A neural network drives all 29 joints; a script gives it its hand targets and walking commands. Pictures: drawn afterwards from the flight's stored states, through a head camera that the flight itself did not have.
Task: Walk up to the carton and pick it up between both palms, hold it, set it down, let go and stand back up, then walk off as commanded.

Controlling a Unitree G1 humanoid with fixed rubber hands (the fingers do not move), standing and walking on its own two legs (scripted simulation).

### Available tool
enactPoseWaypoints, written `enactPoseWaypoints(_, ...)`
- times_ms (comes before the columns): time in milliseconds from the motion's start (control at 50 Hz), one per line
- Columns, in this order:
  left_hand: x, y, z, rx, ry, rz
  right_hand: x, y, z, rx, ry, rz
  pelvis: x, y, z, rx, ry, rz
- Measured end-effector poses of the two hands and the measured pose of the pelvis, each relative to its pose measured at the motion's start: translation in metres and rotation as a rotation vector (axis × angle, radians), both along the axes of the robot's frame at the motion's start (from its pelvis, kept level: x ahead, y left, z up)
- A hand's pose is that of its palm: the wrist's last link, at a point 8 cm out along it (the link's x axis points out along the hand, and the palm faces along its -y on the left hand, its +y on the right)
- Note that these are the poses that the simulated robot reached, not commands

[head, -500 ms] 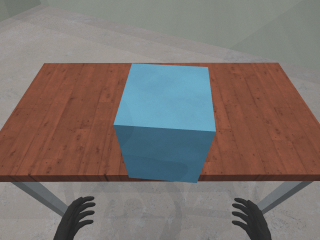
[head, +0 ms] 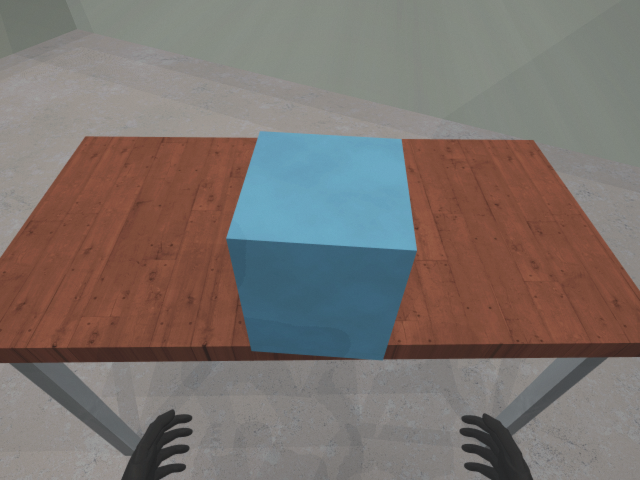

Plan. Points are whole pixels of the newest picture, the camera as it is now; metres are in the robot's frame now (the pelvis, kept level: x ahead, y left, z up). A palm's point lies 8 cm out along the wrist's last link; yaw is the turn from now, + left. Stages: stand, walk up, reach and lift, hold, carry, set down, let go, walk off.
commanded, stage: set down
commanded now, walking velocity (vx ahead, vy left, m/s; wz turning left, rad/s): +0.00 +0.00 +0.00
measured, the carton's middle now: (323, 249) +0.43 +0.03 +0.05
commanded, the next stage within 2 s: let go in 0.42 s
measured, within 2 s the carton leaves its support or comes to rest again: neither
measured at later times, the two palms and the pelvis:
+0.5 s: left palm (146, 474) +0.17 +0.24 -0.08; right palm out of the picture +0.16 -0.22 -0.09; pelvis +0.02 +0.00 +0.00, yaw +0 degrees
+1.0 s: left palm (163, 469) +0.17 +0.22 -0.09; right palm out of the picture +0.16 -0.23 -0.09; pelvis +0.02 +0.00 +0.00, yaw +0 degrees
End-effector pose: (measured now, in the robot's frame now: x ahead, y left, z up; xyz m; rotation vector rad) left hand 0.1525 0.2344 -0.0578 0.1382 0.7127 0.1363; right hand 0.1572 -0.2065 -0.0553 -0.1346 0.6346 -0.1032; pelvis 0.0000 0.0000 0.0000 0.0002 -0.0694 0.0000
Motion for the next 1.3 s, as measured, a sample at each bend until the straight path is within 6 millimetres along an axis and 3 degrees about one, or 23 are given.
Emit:
enactPoseWaypoints(400, 0.008, 0.007, -0.020, 0.025, 0.116, 0.008, 0.003, -0.002, -0.029, -0.009, 0.106, 0.033, 0.014, 0.002, -0.002, 0.000, 0.015, 0.001)
enactPoseWaypoints(700, 0.029, -0.009, -0.022, 0.016, 0.099, -0.030, 0.010, -0.017, -0.031, -0.028, 0.099, 0.040, 0.022, 0.000, -0.002, -0.004, 0.026, -0.001)
enactPoseWaypoints(960, 0.024, -0.016, -0.026, 0.004, 0.101, -0.043, 0.006, -0.020, -0.031, -0.036, 0.095, 0.034, 0.017, -0.001, -0.002, -0.005, 0.016, -0.001)
enactPoseWaypoints(1040, 0.014, -0.001, -0.031, 0.043, 0.104, -0.047, -0.006, -0.036, -0.039, -0.115, 0.215, 0.048, 0.014, -0.001, -0.005, 0.000, 0.034, 0.009)
enactPoseWaypoints(1180, -0.031, 0.056, -0.034, 0.164, 0.198, 0.024, -0.037, -0.079, -0.046, -0.203, 0.347, -0.007, 0.013, 0.002, -0.007, 0.001, 0.035, 0.026)
enactPoseWaypoints(1300, -0.072, 0.080, -0.037, 0.204, 0.310, 0.063, -0.057, -0.089, -0.052, -0.218, 0.417, -0.012, 0.006, 0.005, -0.006, 0.002, 0.034, 0.025)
